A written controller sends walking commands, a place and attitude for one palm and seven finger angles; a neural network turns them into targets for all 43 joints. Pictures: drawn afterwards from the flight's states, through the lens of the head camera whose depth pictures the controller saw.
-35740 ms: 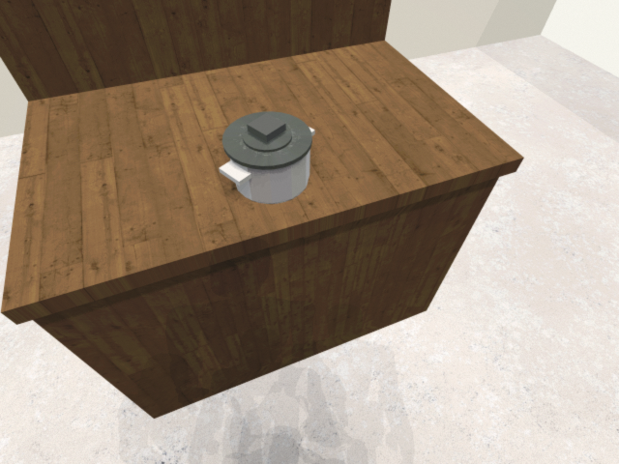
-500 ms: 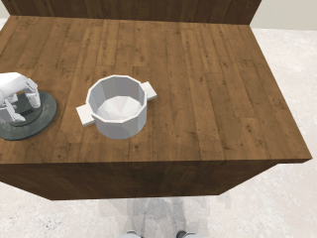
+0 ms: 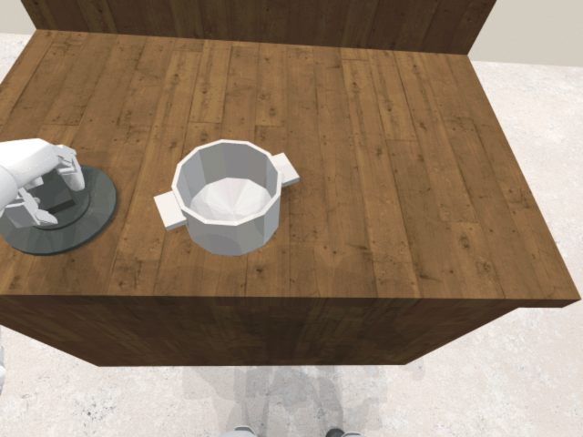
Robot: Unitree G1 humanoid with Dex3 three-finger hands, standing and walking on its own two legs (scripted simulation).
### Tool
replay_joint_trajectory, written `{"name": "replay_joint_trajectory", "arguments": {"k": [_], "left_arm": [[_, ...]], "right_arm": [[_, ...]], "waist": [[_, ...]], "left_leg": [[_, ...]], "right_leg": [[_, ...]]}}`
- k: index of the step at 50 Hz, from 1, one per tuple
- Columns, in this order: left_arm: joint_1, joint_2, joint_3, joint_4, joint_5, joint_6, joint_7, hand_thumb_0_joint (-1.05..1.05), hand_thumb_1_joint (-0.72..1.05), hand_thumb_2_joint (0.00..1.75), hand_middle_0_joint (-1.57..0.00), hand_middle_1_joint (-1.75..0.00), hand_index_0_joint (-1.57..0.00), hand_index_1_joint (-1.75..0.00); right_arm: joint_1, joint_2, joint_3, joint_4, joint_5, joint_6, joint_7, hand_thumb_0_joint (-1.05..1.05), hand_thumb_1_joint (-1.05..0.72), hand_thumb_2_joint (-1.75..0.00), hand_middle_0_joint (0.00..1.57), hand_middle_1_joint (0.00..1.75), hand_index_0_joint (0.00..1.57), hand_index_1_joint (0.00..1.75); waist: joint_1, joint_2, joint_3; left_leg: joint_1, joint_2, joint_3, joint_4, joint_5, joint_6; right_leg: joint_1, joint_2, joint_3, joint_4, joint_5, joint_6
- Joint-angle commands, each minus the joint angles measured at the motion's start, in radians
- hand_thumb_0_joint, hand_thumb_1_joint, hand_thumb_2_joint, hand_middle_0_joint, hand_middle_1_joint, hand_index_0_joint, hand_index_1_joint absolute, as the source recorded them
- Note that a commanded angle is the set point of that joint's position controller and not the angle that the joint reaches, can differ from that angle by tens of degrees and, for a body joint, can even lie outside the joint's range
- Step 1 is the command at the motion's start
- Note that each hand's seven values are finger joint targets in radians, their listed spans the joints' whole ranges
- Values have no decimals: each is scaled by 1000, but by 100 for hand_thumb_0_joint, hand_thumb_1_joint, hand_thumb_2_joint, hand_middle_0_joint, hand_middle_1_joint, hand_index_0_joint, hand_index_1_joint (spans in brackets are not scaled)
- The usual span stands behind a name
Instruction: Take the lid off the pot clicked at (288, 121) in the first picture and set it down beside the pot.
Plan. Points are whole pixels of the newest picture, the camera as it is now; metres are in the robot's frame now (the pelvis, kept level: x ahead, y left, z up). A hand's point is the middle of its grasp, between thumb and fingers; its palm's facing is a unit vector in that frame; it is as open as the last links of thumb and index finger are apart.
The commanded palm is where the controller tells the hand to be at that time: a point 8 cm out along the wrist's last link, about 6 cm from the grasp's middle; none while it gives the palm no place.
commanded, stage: open the fingers wide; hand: left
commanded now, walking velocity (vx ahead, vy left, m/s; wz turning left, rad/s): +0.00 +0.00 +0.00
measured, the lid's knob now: (52, 197) +0.43 +0.35 +0.02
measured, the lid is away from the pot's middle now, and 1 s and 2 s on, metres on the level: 0.25 0.25 0.25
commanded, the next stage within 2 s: raise the empty hand in 0.46 s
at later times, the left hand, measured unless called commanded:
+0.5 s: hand (39, 202) +0.40 +0.35 +0.05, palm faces -0.46 -0.13 -0.88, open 10.9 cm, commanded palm +0.42 +0.34 +0.10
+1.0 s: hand (23, 182) +0.41 +0.35 +0.08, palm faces -0.42 -0.12 -0.90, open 11.0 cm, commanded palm +0.42 +0.35 +0.15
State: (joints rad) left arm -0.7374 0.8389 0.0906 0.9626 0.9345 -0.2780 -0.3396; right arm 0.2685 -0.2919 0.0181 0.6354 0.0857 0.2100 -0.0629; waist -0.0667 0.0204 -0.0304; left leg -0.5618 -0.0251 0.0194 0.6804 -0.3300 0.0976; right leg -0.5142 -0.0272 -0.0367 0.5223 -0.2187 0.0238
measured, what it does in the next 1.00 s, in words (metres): stands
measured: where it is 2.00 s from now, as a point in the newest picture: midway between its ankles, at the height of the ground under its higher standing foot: outside the picture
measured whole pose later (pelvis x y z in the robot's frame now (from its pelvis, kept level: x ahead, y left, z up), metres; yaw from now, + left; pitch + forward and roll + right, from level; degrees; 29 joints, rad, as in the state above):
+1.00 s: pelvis +0.01 +0.01 +0.01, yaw +1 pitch +10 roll -4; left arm -0.75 0.80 0.04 0.89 0.91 -0.22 -0.37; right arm 0.24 -0.28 0.02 0.65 0.08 0.19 -0.05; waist -0.05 0.03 -0.02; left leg -0.45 -0.05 0.01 0.57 -0.29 0.11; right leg -0.40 -0.05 -0.04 0.42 -0.19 0.01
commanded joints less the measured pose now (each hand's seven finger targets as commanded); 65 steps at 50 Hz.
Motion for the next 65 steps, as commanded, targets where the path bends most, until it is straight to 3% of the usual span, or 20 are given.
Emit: {"name": "replay_joint_trajectory", "arguments": {"k": [1, 4, 8, 13, 15, 18, 22, 25, 29, 32, 33, 37, 43, 46, 49, 51, 54, 59, 62, 65], "left_arm": [[-298, 343, 98, -117, -19, 5, 36, 0, 13, 60, -40, -96, -41, -96], [-370, 297, 51, -184, -21, 6, 30, 0, 10, 56, -36, -95, -37, -95], [-364, 287, 45, -144, -25, 6, 28, 0, 5, 52, -31, -94, -31, -94], [-357, 300, 63, -174, -23, -1, 35, 0, 5, 51, -30, -94, -30, -94], [-377, 256, 26, -178, -25, 3, 35, 0, 5, 51, -30, -94, -30, -94], [-387, 271, 41, -207, -24, 2, 41, 0, 6, 51, -30, -95, -30, -95], [-361, 284, 54, -158, -25, 13, 54, 0, 6, 51, -30, -95, -30, -95], [-378, 296, 63, -212, -17, 7, 59, 0, 5, 51, -30, -94, -30, -94], [-360, 342, 112, -265, -22, 0, 70, 0, 5, 51, -30, -94, -30, -94], [-353, 325, 100, -230, -26, 19, 74, 0, 5, 51, -30, -94, -30, -94], [-390, 327, 95, -280, -25, 19, 71, 0, 5, 51, -30, -94, -30, -94], [-380, 265, 40, -252, -33, 43, 56, 0, 5, 51, -30, -94, -30, -94], [-399, 313, 76, -267, -39, 45, 25, 0, 5, 51, -30, -94, -30, -94], [-414, 276, 33, -221, -43, 58, 9, 0, 5, 51, -30, -94, -30, -94], [-441, 293, 44, -296, -38, 52, 4, 0, 5, 51, -30, -94, -30, -94], [-400, 353, 105, -291, -46, 51, 5, 0, 5, 51, -30, -94, -30, -94], [-412, 281, 36, -237, -54, 70, -13, 0, 5, 51, -30, -94, -30, -94], [-472, 315, 57, -378, -56, 75, -19, 0, 5, 51, -30, -94, -30, -94], [-403, 312, 65, -271, -69, 92, -32, 0, 5, 51, -30, -94, -30, -94], [-486, 306, 32, -288, -59, 110, -43, 0, 5, 51, -30, -94, -30, -94]], "right_arm": [[72, -188, -66, -74, -11, -22, -14, 0, -90, -90, 20, 30, 20, 30], [65, -188, -70, -65, -13, -18, -12, 0, -90, -90, 20, 30, 20, 30], [63, -191, -67, -65, -12, -25, -13, 0, -90, -90, 20, 30, 20, 30], [66, -188, -69, -66, -14, -27, -13, 0, -90, -90, 20, 30, 20, 30], [67, -184, -71, -56, -16, -24, -9, 0, -90, -90, 20, 30, 20, 30], [58, -187, -71, -61, -16, -25, -7, 0, -90, -90, 20, 30, 20, 30], [65, -187, -70, -58, -15, -25, -9, 0, -90, -90, 20, 30, 20, 30], [63, -184, -72, -59, -16, -26, -6, 0, -90, -90, 20, 30, 20, 30], [51, -184, -72, -73, -22, -24, -3, 0, -90, -90, 20, 30, 20, 30], [49, -183, -70, -67, -16, -24, -2, 0, -90, -90, 20, 30, 20, 30], [38, -184, -69, -72, -17, -25, 0, 0, -90, -90, 20, 30, 20, 30], [40, -177, -68, -69, -13, -29, 2, 0, -90, -90, 20, 30, 20, 30], [31, -182, -64, -70, -13, -37, -2, 0, -90, -90, 20, 30, 20, 30], [33, -177, -60, -65, -10, -36, 0, 0, -90, -90, 20, 30, 20, 30], [28, -176, -65, -71, -15, -35, 4, 0, -90, -90, 20, 30, 20, 30], [27, -177, -61, -76, -13, -37, 6, 0, -90, -90, 20, 30, 20, 30], [24, -178, -59, -65, -12, -33, 10, 0, -90, -90, 20, 30, 20, 30], [14, -177, -62, -76, -15, -33, 14, 0, -90, -90, 20, 30, 20, 30], [10, -176, -52, -77, -10, -35, 15, 0, -90, -90, 20, 30, 20, 30], [12, -183, -55, -69, -5, -31, 18, 0, -90, -90, 20, 30, 20, 30]], "waist": [[4, 85, -370], [-7, 141, -388], [-8, 94, -357], [1, 120, -402], [-10, 126, -388], [-2, 143, -392], [-5, 85, -370], [2, 156, -401], [14, 149, -451], [6, 132, -394], [10, 183, -408], [-2, 145, -388], [9, 127, -390], [-2, 90, -350], [2, 164, -395], [16, 139, -411], [0, 111, -336], [6, 160, -430], [11, 79, -355], [5, 99, -346]], "left_leg": [[357, 24, -96, -74, 482, -34], [413, 31, -107, -79, 520, -40], [378, 27, -105, -90, 470, -35], [423, 29, -117, -87, 558, -47], [432, 33, -118, -87, 547, -49], [441, 34, -122, -95, 555, -51], [392, 28, -108, -102, 490, -41], [454, 33, -122, -97, 582, -56], [466, 29, -124, -91, 644, -55], [453, 35, -129, -106, 610, -57], [481, 35, -133, -112, 649, -61], [476, 32, -131, -129, 550, -54], [488, 30, -130, -145, 619, -50], [446, 27, -121, -159, 538, -40], [524, 32, -136, -153, 635, -54], [511, 27, -129, -155, 644, -48], [469, 29, -122, -169, 593, -45], [566, 30, -143, -176, 684, -53], [472, 18, -123, -195, 595, -38], [474, 19, -117, -211, 549, -36]], "right_leg": [[33, 82, -41, -37, 102, -66], [7, 79, -41, -44, 101, -66], [6, 80, -38, -51, 88, -69], [20, 80, -39, -47, 113, -71], [2, 81, -41, -52, 103, -67], [8, 77, -38, -56, 104, -71], [35, 78, -36, -59, 106, -67], [26, 78, -40, -55, 120, -70], [80, 75, -33, -56, 169, -69], [56, 76, -42, -67, 138, -66], [59, 72, -37, -73, 148, -70], [60, 74, -38, -91, 109, -66], [111, 71, -36, -108, 163, -68], [119, 70, -36, -117, 143, -64], [113, 72, -38, -120, 152, -66], [159, 70, -34, -123, 179, -66], [135, 68, -37, -135, 166, -61], [163, 72, -37, -146, 184, -64], [201, 69, -38, -153, 193, -62], [199, 68, -39, -160, 173, -63]]}}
